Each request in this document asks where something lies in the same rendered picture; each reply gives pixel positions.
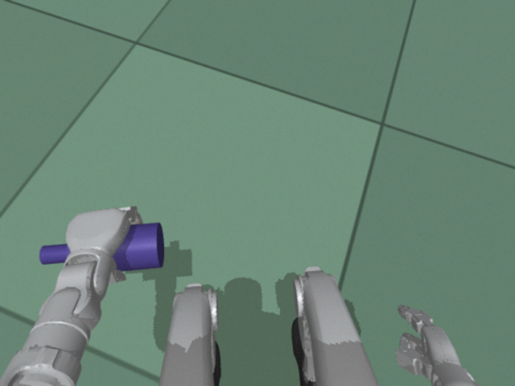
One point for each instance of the right robot hand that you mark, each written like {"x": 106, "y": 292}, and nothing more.
{"x": 419, "y": 356}

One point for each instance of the left robot arm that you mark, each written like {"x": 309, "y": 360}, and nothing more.
{"x": 52, "y": 353}

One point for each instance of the right robot foot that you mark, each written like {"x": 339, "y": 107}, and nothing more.
{"x": 299, "y": 354}

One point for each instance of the right robot arm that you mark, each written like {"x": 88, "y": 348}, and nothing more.
{"x": 450, "y": 374}

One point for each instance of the left robot hand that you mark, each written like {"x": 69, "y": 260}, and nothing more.
{"x": 104, "y": 230}

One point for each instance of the bottle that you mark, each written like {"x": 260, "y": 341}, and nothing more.
{"x": 143, "y": 248}

